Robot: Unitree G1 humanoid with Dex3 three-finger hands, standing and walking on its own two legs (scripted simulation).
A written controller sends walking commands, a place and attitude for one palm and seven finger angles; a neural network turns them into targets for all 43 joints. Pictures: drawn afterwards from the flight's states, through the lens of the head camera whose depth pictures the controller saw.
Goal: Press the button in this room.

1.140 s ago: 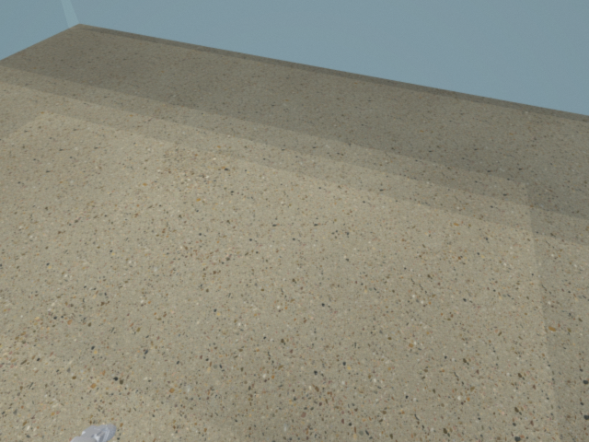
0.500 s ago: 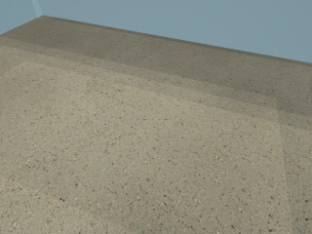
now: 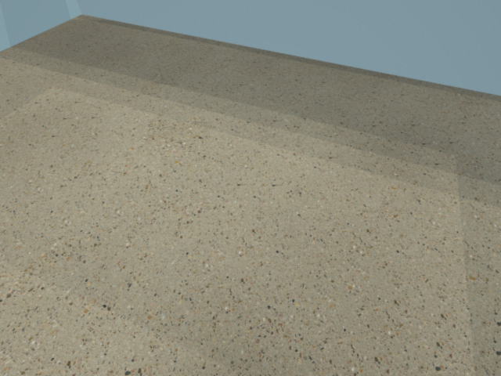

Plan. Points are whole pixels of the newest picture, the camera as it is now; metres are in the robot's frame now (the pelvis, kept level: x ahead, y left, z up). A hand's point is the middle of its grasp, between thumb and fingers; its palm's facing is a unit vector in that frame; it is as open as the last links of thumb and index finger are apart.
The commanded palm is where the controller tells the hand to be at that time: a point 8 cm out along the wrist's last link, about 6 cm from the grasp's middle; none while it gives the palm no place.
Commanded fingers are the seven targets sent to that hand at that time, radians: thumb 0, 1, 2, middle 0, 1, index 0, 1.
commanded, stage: turn or walk to find it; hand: left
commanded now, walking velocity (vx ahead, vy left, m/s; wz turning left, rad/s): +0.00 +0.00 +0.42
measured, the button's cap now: out of the picture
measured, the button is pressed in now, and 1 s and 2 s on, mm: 0 0 0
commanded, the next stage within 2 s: none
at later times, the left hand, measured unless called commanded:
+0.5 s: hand out of the picture +0.00 +0.19 -0.16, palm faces +0.22 -0.93 -0.29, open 7.4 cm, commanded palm none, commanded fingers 0.00 0.90 0.90 -0.20 -0.30 -0.20 -0.30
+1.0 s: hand out of the picture -0.12 +0.23 -0.18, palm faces +0.47 -0.85 -0.24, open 7.4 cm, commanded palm none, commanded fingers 0.00 0.90 0.90 -0.20 -0.30 -0.20 -0.30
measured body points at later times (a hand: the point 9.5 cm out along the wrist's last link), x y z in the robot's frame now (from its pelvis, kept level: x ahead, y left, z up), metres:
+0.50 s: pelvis -0.03 -0.03 +0.00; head +0.00 -0.04 +0.44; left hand -0.01 +0.24 -0.13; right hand +0.07 -0.27 -0.16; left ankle -0.03 +0.11 -0.68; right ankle -0.03 -0.13 -0.74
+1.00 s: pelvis -0.06 +0.02 +0.00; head -0.04 +0.06 +0.45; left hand -0.15 +0.27 -0.16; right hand +0.13 -0.16 -0.13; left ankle -0.10 +0.10 -0.74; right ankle -0.02 -0.13 -0.66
